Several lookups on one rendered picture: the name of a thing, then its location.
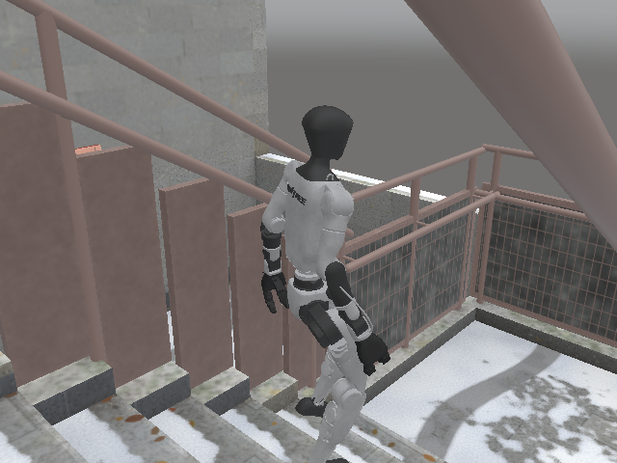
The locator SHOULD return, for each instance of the robot right forearm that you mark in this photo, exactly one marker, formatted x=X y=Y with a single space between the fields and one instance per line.
x=356 y=324

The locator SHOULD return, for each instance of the left robot hand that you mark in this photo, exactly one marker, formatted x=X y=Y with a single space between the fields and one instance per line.
x=278 y=283

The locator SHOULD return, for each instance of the right robot hand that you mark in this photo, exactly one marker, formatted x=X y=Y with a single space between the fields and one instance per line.
x=371 y=350

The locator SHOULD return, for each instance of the robot right upper arm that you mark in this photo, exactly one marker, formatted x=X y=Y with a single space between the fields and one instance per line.
x=337 y=206

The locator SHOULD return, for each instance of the robot left forearm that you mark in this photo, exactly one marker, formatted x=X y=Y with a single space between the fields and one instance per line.
x=271 y=251

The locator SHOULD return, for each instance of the right robot thigh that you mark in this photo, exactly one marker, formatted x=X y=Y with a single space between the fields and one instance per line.
x=331 y=330

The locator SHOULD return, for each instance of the robot left upper arm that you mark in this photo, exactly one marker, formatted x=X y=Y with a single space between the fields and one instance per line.
x=272 y=217

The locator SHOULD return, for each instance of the humanoid robot head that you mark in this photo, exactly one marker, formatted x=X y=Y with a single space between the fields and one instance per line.
x=327 y=129

